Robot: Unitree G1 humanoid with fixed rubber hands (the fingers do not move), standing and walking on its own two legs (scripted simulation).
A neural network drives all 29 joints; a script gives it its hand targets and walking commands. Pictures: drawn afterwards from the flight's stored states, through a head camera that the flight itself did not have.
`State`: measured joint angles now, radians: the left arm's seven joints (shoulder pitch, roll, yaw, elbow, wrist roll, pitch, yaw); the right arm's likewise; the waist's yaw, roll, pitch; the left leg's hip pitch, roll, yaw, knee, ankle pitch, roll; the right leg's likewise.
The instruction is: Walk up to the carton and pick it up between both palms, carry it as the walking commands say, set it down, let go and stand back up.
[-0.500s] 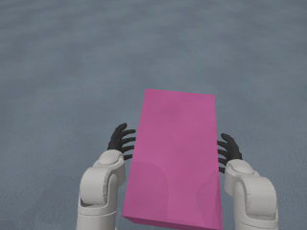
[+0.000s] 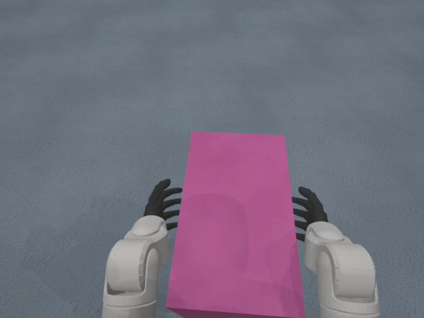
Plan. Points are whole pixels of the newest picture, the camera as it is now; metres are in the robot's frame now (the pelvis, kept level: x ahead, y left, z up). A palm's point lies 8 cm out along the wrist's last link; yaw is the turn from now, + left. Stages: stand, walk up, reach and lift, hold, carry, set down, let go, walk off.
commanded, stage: carry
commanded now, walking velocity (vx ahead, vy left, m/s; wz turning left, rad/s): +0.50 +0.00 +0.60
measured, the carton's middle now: (232, 231) +0.31 +0.00 -0.02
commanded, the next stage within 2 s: none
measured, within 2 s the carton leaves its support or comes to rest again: neither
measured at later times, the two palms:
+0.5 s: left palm (119, 115) +0.52 +0.25 +0.09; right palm (236, 104) +0.58 -0.01 +0.08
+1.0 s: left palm (61, 60) +0.70 +0.44 +0.10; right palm (157, 39) +0.84 +0.22 +0.10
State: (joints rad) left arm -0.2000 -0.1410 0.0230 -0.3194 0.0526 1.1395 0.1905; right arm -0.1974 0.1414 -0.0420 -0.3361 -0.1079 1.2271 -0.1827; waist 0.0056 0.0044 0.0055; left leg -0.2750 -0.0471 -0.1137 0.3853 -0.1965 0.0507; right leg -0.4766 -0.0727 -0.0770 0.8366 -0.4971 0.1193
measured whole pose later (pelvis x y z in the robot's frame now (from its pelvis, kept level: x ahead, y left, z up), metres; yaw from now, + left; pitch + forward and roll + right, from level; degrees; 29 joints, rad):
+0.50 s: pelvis +0.29 +0.06 -0.02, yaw +15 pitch +3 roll +2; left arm -0.18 -0.14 0.00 -0.37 0.05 1.19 0.20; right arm -0.18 0.14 -0.03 -0.40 -0.11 1.26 -0.19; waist 0.00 0.00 -0.09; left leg -0.54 0.00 0.06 0.64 -0.18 0.03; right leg 0.03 -0.21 -0.30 0.42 -0.44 0.11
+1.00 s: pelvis +0.53 +0.18 -0.01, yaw +34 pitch +6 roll -1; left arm -0.20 -0.14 0.00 -0.41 0.03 1.14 0.21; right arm -0.17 0.14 -0.03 -0.47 -0.09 1.21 -0.20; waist 0.00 0.04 -0.08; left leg -0.35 -0.11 -0.13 0.86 -0.42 0.07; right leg -0.26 -0.05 -0.20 0.40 -0.21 0.02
